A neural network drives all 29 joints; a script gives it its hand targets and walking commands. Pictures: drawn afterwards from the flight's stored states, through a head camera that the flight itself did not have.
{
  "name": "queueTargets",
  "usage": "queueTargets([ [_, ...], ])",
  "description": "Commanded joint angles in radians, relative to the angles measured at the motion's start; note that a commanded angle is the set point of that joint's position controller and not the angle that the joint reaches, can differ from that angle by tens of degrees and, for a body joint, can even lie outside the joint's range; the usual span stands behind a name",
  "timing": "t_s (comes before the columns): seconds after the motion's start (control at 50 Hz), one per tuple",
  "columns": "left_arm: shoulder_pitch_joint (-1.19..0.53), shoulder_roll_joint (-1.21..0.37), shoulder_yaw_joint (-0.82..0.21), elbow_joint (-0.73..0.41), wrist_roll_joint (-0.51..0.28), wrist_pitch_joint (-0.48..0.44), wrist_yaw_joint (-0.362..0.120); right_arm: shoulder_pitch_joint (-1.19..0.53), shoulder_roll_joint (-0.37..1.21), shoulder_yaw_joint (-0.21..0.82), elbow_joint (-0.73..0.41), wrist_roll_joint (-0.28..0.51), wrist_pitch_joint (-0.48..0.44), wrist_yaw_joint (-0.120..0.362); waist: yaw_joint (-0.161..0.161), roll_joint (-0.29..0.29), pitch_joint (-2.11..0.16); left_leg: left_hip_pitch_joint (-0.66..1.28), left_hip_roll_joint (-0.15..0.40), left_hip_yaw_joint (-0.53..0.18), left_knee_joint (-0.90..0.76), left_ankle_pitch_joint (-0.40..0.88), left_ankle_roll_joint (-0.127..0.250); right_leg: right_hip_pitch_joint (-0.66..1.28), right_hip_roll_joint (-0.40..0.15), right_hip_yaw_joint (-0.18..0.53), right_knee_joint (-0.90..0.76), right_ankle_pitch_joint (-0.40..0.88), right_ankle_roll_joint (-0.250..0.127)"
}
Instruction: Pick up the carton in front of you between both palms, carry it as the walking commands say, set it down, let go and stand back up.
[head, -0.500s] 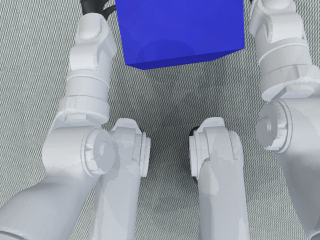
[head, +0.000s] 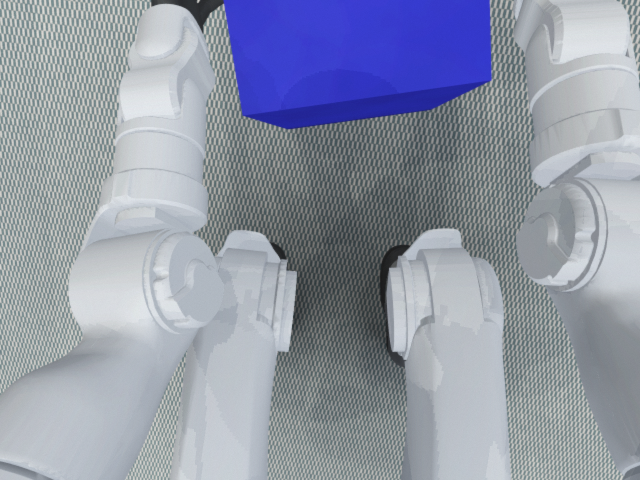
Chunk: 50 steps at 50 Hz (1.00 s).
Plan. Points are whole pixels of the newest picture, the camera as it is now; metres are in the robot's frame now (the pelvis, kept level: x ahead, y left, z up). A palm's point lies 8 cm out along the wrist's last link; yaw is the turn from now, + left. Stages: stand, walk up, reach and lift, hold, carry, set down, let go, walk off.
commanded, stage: set down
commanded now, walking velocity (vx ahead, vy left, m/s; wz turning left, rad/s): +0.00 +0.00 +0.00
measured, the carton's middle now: (350, 17) +0.54 -0.04 -0.25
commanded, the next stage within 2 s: let go in 1.54 s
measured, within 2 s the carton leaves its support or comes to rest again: neither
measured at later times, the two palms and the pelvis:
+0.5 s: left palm (153, 22) +0.53 +0.16 -0.19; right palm out of the picture +0.55 -0.24 -0.20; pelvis +0.00 +0.00 -0.01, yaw +0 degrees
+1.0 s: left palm out of the picture +0.54 +0.15 -0.02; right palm out of the picture +0.57 -0.24 -0.02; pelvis +0.00 +0.00 +0.09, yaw +0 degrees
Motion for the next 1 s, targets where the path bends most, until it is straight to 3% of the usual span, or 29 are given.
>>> queueTargets([
  [0.0, -0.394, -0.577, -0.25, 0.068, -0.018, 0.025, -0.168, -0.235, 0.65, 0.157, 0.074, 0.019, 0.022, 0.169, -0.024, -0.067, -0.691, 0.243, -0.015, 0.124, -0.128, 0.154, 0.069, 0.378, 0.026, -0.019, -0.228, 0.202, -0.05],
  [0.16, -0.337, -0.45, -0.2, 0.093, -0.008, 0.005, -0.144, -0.226, 0.503, 0.132, 0.085, 0.005, 0.001, 0.145, -0.02, -0.061, -0.702, 0.29, 0.003, 0.132, -0.116, 0.178, 0.044, 0.407, 0.01, -0.023, -0.216, 0.217, -0.037],
  [0.2, -0.257, -0.26, -0.142, 0.089, -0.001, -0.018, -0.099, -0.189, 0.303, 0.097, 0.07, 0.003, -0.025, 0.098, -0.018, -0.061, -0.73, 0.326, 0.014, 0.138, -0.114, 0.197, 0.033, 0.434, -0.003, -0.03, -0.212, 0.232, -0.024],
  [0.26, -0.16, 0.192, -0.089, 0.076, -0.048, -0.09, 0.028, -0.161, -0.179, 0.049, 0.013, 0.053, -0.095, -0.041, -0.009, -0.072, -0.822, 0.404, 0.035, 0.146, -0.099, 0.256, 0.014, 0.487, -0.03, -0.03, -0.201, 0.282, 0.002],
  [0.3, -0.212, 0.239, -0.159, 0.084, -0.138, -0.118, 0.071, -0.246, -0.24, 0.108, -0.012, 0.153, -0.127, -0.085, 0.005, -0.086, -0.898, 0.42, 0.048, 0.136, -0.086, 0.307, 0.017, 0.529, -0.039, -0.014, -0.188, 0.339, 0.005],
  [0.34, -0.255, 0.266, -0.221, 0.079, -0.218, -0.135, 0.083, -0.311, -0.283, 0.173, -0.045, 0.233, -0.152, -0.1, 0.011, -0.109, -0.99, 0.423, 0.064, 0.128, -0.07, 0.354, 0.027, 0.592, -0.051, 0.002, -0.168, 0.407, 0.007],
  [0.44, -0.289, 0.268, -0.355, 0.049, -0.363, -0.142, 0.088, -0.358, -0.299, 0.298, -0.084, 0.381, -0.165, -0.089, 0.02, -0.15, -1.2, 0.484, 0.084, 0.131, -0.06, 0.427, 0.045, 0.716, -0.064, -0.004, -0.137, 0.489, 0.005],
  [0.52, -0.264, 0.288, -0.379, -0.02, -0.392, -0.125, 0.118, -0.309, -0.317, 0.305, -0.075, 0.409, -0.137, -0.078, 0.033, -0.163, -1.346, 0.543, 0.08, 0.143, -0.095, 0.425, 0.046, 0.803, -0.064, -0.023, -0.146, 0.492, 0.004],
  [0.6, -0.22, 0.283, -0.354, -0.111, -0.361, -0.089, 0.15, -0.276, -0.332, 0.274, -0.115, 0.379, -0.101, -0.077, 0.038, -0.165, -1.452, 0.607, 0.062, 0.154, -0.153, 0.412, 0.051, 0.835, -0.048, -0.048, -0.193, 0.455, 0.0],
  [0.66, -0.186, 0.261, -0.329, -0.18, -0.327, -0.054, 0.167, -0.243, -0.337, 0.224, -0.15, 0.336, -0.071, -0.076, 0.026, -0.148, -1.468, 0.652, 0.052, 0.157, -0.217, 0.389, 0.052, 0.813, -0.035, -0.068, -0.263, 0.411, -0.009],
  [0.8, -0.117, 0.181, -0.274, -0.138, -0.253, -0.026, 0.149, -0.179, -0.284, 0.145, -0.09, 0.253, -0.06, -0.046, 0.022, -0.125, -1.246, 0.554, 0.055, 0.136, -0.349, 0.318, 0.038, 0.655, -0.03, -0.066, -0.402, 0.331, -0.012],
  [0.98, -0.09, 0.178, -0.242, -0.186, -0.221, -0.012, 0.138, -0.179, -0.272, 0.126, -0.126, 0.22, -0.043, -0.025, 0.045, -0.169, -1.369, 0.614, 0.055, 0.144, -0.502, 0.333, 0.038, 0.822, -0.016, -0.064, -0.556, 0.383, 0.0],
])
